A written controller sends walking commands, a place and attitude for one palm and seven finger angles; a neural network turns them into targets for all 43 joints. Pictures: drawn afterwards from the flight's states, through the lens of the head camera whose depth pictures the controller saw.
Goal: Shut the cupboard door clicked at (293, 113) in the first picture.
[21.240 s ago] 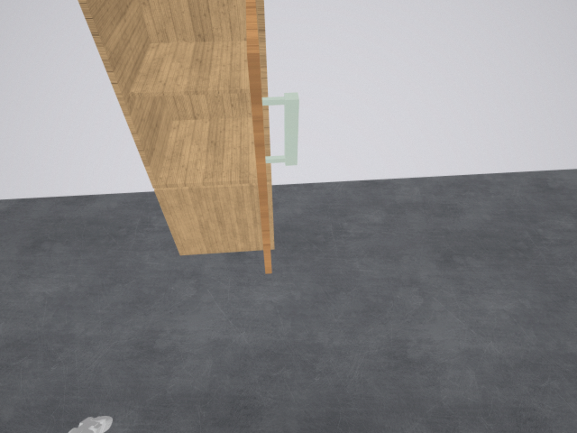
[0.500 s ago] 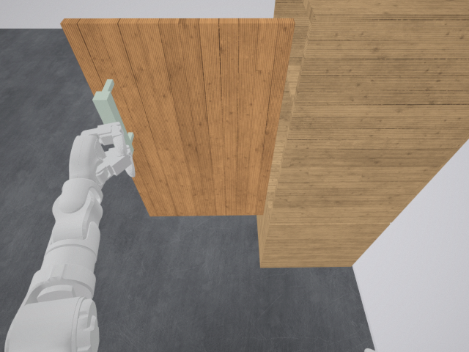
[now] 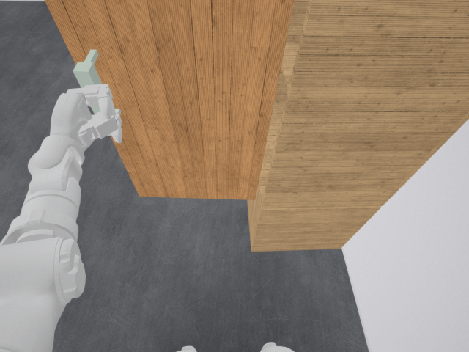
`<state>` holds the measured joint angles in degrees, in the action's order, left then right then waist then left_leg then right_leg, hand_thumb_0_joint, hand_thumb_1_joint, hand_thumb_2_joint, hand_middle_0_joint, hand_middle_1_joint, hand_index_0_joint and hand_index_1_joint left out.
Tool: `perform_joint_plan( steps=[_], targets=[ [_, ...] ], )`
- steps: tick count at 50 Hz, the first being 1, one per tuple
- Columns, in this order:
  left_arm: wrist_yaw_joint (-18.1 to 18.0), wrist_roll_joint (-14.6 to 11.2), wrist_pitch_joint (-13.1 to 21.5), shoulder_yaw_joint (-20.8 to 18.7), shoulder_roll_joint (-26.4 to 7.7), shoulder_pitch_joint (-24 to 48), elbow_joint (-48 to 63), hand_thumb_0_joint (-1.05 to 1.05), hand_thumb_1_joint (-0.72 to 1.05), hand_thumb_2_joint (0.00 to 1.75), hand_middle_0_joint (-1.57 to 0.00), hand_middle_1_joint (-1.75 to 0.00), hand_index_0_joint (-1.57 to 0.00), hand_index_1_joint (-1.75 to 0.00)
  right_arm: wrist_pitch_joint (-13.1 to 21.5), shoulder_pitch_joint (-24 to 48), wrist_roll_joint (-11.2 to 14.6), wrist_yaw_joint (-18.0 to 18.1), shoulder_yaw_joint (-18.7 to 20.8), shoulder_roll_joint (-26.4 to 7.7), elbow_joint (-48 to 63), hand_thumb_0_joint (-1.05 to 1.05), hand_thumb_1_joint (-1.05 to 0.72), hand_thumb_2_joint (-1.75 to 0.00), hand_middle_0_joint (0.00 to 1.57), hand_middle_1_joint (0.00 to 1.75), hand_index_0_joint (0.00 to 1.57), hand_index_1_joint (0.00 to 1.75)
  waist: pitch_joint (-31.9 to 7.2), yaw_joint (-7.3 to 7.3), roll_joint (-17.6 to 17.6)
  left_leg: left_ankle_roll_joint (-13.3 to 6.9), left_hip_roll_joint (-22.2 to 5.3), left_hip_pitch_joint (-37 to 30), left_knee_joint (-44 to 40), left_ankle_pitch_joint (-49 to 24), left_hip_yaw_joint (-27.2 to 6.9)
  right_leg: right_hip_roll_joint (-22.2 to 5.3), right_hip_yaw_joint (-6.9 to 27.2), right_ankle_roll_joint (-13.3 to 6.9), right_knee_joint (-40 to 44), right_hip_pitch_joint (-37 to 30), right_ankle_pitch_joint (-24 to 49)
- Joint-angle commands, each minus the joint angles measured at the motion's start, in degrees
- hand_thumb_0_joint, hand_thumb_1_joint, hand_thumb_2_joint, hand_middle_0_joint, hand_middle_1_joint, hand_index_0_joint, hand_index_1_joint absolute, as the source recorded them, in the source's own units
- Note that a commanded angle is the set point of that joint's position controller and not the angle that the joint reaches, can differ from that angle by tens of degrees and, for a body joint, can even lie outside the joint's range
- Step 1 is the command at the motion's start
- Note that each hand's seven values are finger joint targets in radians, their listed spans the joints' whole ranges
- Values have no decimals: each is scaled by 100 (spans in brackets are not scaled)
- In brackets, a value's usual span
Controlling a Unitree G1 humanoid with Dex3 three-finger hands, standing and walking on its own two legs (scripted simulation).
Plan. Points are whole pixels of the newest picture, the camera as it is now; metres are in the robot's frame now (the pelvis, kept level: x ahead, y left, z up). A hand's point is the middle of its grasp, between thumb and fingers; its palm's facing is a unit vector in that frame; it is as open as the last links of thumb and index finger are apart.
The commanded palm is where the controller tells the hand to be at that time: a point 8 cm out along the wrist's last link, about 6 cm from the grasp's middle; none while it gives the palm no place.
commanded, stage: push the door shut along its arc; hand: left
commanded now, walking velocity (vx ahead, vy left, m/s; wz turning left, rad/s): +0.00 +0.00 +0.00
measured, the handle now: (103, 94) +0.55 +0.22 +0.11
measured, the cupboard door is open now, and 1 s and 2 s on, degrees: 87 70 61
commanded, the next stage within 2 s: pull the fist back off the door in 1.40 s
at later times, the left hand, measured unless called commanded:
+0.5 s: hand (128, 96) +0.53 +0.17 +0.12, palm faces -0.20 -0.98 +0.01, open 3.1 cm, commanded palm +0.54 +0.20 +0.11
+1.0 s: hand (158, 77) +0.58 +0.12 +0.12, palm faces -0.33 -0.94 +0.03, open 3.1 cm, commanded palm +0.59 +0.16 +0.11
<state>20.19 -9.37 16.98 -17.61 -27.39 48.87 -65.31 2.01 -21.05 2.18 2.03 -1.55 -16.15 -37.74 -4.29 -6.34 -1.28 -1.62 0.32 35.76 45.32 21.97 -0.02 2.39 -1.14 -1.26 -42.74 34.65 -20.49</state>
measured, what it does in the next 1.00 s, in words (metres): stands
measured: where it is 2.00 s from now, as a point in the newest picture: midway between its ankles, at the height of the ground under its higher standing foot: outside the picture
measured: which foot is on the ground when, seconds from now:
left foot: down 0.00-1.00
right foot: down 0.00-1.00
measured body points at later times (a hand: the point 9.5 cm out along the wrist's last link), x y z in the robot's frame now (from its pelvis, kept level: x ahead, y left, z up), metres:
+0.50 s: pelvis -0.01 +0.01 -0.02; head +0.12 +0.03 +0.42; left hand +0.54 +0.23 +0.12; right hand -0.03 -0.26 -0.12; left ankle +0.00 +0.10 -0.71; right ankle +0.00 -0.11 -0.71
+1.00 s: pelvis +0.01 +0.02 -0.02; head +0.16 +0.03 +0.40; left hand +0.59 +0.18 +0.13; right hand -0.05 -0.25 -0.12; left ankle +0.00 +0.10 -0.71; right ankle +0.00 -0.11 -0.71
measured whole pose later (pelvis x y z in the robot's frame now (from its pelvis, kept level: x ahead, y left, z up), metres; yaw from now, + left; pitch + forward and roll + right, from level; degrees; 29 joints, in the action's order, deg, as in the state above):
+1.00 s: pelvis +0.01 +0.02 -0.02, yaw -2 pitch +23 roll -4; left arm 26.7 -2.5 10.3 -17.8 -37.6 76.2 -79.7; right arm 1.0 -25.3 -1.0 1.4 -2.9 -16.3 -38.2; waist -4.5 -15.6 -2.9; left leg -2.8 -0.8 52.2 54.9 26.0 -0.1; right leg 3.6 -1.4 -0.2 -49.0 49.8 -22.5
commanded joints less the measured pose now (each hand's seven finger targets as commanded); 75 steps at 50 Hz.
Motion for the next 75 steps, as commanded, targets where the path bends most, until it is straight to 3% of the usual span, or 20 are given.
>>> perform_joint_plan(
  steps=[1, 4, 9, 11, 14, 15, 17, 25, 29, 33, 34, 38, 39, 41, 48, 52, 56, 60, 62, 75],
  targets=[
    [164, -37, 330, 149, -959, 3246, 1087, 0, 90, 90, -130, -150, -130, -150, 142, -637, -15, 69, 341, -927, 363, 0, -90, -90, 20, 30, 20, 30, -2199, -421, -448, -22, -87, -1474, -359, -1705, -228, -29, 151, 3, 378, -223, 1612],
    [234, -62, 307, 45, -1117, 3471, 931, 0, 90, 90, -130, -150, -130, -150, 115, -772, -41, 71, 355, -987, 263, 0, -90, -90, 20, 30, 20, 30, -2279, -481, -245, -31, -111, -1432, -300, -1764, -280, -1, 121, 8, 349, -175, 1631],
    [293, 43, 249, 176, -1158, 4020, 683, 0, 90, 90, -130, -150, -130, -150, 107, -898, -69, 71, 331, -1033, 167, 0, -90, -90, 20, 30, 20, 30, -2103, -629, -587, -16, -121, -1382, -249, -1544, -370, 19, 74, -18, 330, 299, 1262],
    [273, 83, 188, 1, -1412, 4094, 375, 0, 90, 90, -130, -150, -130, -150, 115, -985, -82, 69, 316, -1083, 126, 0, -90, -90, 20, 30, 20, 30, -1976, -684, -347, -38, -130, -1119, -233, -1258, -376, 24, 93, -10, 357, 346, 1032],
    [332, 141, 199, 237, -1251, 4509, 435, 0, 90, 90, -130, -150, -130, -150, 144, -1057, -105, 59, 313, -1090, 92, 0, -90, -90, 20, 30, 20, 30, -2295, -789, -660, -20, -141, -1378, -119, -1486, -443, 37, 54, -24, 253, 590, 1092],
    [342, 168, 164, 35, -1492, 4474, 193, 0, 90, 90, -130, -150, -130, -150, 144, -1121, -106, 61, 318, -1136, 70, 0, -90, -90, 20, 30, 20, 30, -2251, -781, -560, -20, -154, -1290, -85, -1451, -456, 44, 70, -31, 248, 633, 1061],
    [398, 191, 121, 121, -1481, 4750, 201, 0, 90, 90, -130, -150, -130, -150, 152, -1160, -123, 50, 307, -1150, 64, 0, -90, -90, 20, 30, 20, 30, -2293, -880, -636, -36, -150, -1194, -28, -1406, -434, 43, 83, -21, 221, 706, 1027],
    [559, 311, -15, -32, -1832, 5137, -39, 0, 90, 90, -130, -150, -130, -150, 93, -1405, -182, 48, 303, -1203, 47, 0, -90, -90, 20, 30, 20, 30, -2708, -951, -874, -1, -197, -1368, 278, -2035, -518, 95, 5, -47, -18, 1014, 1329],
    [590, 338, -72, 162, -1602, 5381, 90, 0, 90, 90, -130, -150, -130, -150, 46, -1491, -234, 27, 328, -1200, -8, 0, -90, -90, 20, 30, 20, 30, -2920, -988, -1153, 72, -245, -1805, 404, -2594, -642, 134, -77, -65, -106, 1349, 1429],
    [610, 309, -166, 15, -1734, 5531, 13, 0, 90, 90, -130, -150, -130, -150, 8, -1571, -254, 45, 313, -1216, -12, 0, -90, -90, 20, 30, 20, 30, -2947, -1050, -1027, 37, -213, -1648, 470, -2700, -591, 151, -99, -72, -157, 1239, 1626],
    [589, 361, -183, -158, -1998, 5550, 4, 0, 90, 90, -130, -150, -130, -150, -13, -1583, -272, 40, 313, -1218, -23, 0, -90, -90, 20, 30, 20, 30, -2970, -994, -1024, 38, -223, -1596, 490, -2704, -588, 161, -80, -60, -148, 1192, 1652],
    [581, 415, -158, -5, -1810, 5618, 93, 0, 90, 90, -130, -150, -130, -150, -19, -1620, -276, 32, 315, -1182, 25, 0, -90, -90, 20, 30, 20, 30, -3038, -1033, -1186, 49, -208, -1695, 543, -2964, -574, 170, -99, -75, -212, 1237, 1805],
    [584, 454, -150, -54, -1946, 5644, 159, 0, 90, 90, -130, -150, -130, -150, -38, -1619, -293, 24, 323, -1191, -5, 0, -90, -90, 20, 30, 20, 30, -3132, -997, -1211, 74, -240, -1783, 563, -3037, -613, 180, -99, -66, -213, 1251, 1798],
    [636, 435, -231, 72, -1722, 5518, -30, 0, 90, 90, -130, -150, -130, -150, -48, -1604, -293, 11, 325, -1177, 6, 0, -90, -90, 20, 30, 20, 30, -3040, -1035, -1073, 48, -221, -1708, 568, -2943, -579, 199, -112, -65, -192, 1247, 1810],
    [630, 509, -290, -347, -2345, 5718, -275, 0, 90, 90, -130, -150, -130, -150, -60, -1740, -307, 59, 275, -1212, 59, 0, -90, -90, 20, 30, 20, 30, -3062, -1068, -905, -2, -175, -1304, 669, -2885, -503, 207, -101, -78, -311, 1027, 2014],
    [660, 676, -355, -228, -2402, 5722, -367, 0, 90, 90, -130, -150, -130, -150, -108, -1750, -313, 49, 268, -1196, 100, 0, -90, -90, 20, 30, 20, 30, -3041, -1094, -904, -39, -152, -971, 731, -2726, -396, 201, -42, -50, -331, 886, 2174],
    [700, 690, -412, -32, -2230, 6091, -373, 0, 90, 90, -130, -150, -130, -150, -145, -1793, -325, 72, 278, -1205, 30, 0, -90, -90, 20, 30, 20, 30, -2987, -1243, -920, -40, -177, -1081, 795, -2768, -434, 216, -90, -48, -343, 1101, 2111],
    [750, 651, -440, 153, -1968, 6474, -226, 0, 90, 90, -130, -150, -130, -150, -115, -1835, -347, 79, 308, -1202, -98, 0, -90, -90, 20, 30, 20, 30, -3257, -1326, -1195, -37, -188, -1412, 899, -3053, -481, 236, -117, -63, -408, 1345, 2162],
    [788, 617, -498, 214, -1858, 6525, -296, 0, 90, 90, -130, -150, -130, -150, -96, -1814, -356, 90, 310, -1208, -147, 0, -90, -90, 20, 30, 20, 30, -3195, -1383, -1071, -64, -181, -1312, 924, -2868, -444, 243, -125, -56, -381, 1358, 2100],
    [795, 506, -612, 739, -1212, 7049, -477, 0, 90, 90, -130, -150, -130, -150, 132, -1637, -336, 176, 225, -1220, -504, 0, -90, -90, 20, 30, 20, 30, -2972, -1608, -1359, -120, -188, -1214, 1117, -2505, -410, 265, -252, -73, -529, 1954, 1663]
  ],
)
